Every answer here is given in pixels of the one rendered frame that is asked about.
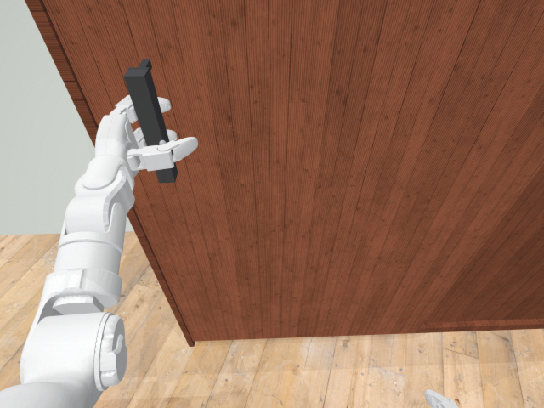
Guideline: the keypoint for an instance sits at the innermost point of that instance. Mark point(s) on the robot left hand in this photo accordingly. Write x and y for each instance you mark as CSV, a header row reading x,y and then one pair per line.
x,y
115,137

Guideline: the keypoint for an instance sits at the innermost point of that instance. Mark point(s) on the left robot forearm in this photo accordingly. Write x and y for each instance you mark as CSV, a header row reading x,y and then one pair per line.
x,y
86,272

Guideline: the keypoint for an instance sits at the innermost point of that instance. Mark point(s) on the wardrobe door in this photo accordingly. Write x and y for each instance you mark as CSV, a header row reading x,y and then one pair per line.
x,y
353,155
505,278

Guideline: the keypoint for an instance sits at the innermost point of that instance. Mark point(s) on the robot right hand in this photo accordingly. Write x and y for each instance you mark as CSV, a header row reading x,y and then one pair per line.
x,y
438,401

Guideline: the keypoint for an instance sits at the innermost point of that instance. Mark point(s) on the left robot upper arm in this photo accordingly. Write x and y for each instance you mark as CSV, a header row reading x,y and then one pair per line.
x,y
70,360

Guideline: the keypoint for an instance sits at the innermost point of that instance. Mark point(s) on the handle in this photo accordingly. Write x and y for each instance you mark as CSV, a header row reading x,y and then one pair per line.
x,y
145,102

